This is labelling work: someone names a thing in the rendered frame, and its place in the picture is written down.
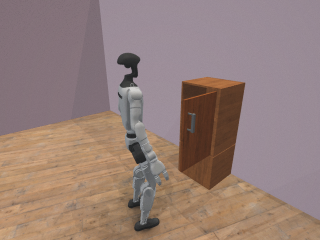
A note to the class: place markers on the cupboard door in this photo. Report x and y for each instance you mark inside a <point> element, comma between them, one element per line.
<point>197,146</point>

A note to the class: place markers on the handle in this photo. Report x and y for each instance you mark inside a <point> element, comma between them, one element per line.
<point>193,120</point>

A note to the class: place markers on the robot right hand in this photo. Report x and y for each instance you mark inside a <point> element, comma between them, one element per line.
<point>156,168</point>

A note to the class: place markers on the humanoid robot torso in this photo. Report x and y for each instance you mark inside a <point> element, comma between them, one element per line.
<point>130,136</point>

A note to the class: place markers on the robot right forearm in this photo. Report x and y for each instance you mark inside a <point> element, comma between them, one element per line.
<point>141,137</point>

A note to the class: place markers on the right robot upper arm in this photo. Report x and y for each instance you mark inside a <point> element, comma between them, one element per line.
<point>135,98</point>

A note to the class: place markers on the right robot shin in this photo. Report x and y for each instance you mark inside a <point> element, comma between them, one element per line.
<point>146,203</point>

